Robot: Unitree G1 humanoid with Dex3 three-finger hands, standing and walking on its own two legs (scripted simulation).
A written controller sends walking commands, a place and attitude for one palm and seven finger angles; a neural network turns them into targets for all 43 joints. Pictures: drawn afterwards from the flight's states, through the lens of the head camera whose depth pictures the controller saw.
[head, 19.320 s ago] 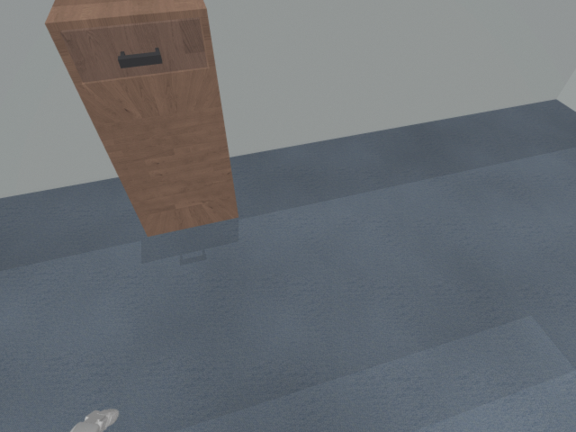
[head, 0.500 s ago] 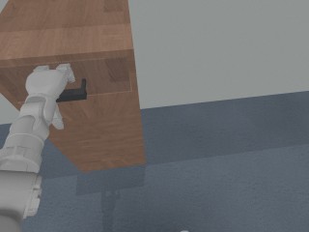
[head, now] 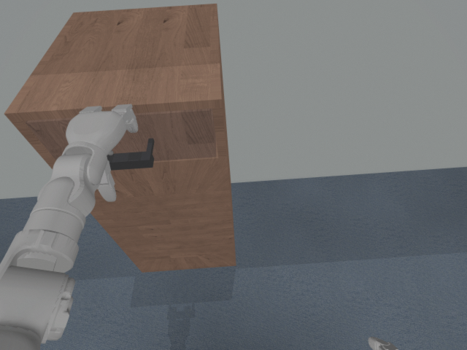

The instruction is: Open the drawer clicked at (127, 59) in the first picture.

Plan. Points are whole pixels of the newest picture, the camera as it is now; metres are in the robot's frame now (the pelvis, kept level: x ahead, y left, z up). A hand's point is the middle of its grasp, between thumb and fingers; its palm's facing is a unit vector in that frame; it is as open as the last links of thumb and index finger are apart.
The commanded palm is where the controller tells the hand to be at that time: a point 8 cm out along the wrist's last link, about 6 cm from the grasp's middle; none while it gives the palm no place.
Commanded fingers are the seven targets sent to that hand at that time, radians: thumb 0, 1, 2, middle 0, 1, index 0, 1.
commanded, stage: re-aim the fingers above the handle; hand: left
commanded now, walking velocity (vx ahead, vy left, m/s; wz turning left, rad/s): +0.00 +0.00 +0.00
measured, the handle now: (126, 152) +0.48 +0.25 +0.04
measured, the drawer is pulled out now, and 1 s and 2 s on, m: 0.00 0.00 0.00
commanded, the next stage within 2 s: none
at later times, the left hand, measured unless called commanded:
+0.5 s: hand (115, 152) +0.43 +0.24 +0.10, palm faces -0.06 -0.01 -1.00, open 13.8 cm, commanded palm +0.41 +0.24 +0.16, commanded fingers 0.00 -0.50 0.30 -0.30 -1.20 -0.30 -1.20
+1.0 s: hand (115, 147) +0.44 +0.24 +0.10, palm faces -0.06 +0.00 -1.00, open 13.7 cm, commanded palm +0.42 +0.24 +0.15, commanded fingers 0.00 -0.50 0.30 -0.30 -1.20 -0.30 -1.20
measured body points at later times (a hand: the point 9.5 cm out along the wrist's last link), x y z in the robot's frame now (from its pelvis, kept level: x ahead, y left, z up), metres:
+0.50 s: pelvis +0.00 -0.01 +0.00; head +0.04 -0.04 +0.45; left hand +0.43 +0.23 +0.15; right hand +0.07 -0.28 -0.14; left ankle -0.04 +0.10 -0.73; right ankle -0.02 -0.12 -0.73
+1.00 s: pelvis -0.01 +0.00 +0.00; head +0.04 -0.02 +0.45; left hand +0.44 +0.24 +0.16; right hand +0.06 -0.27 -0.14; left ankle -0.04 +0.10 -0.73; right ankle -0.02 -0.12 -0.73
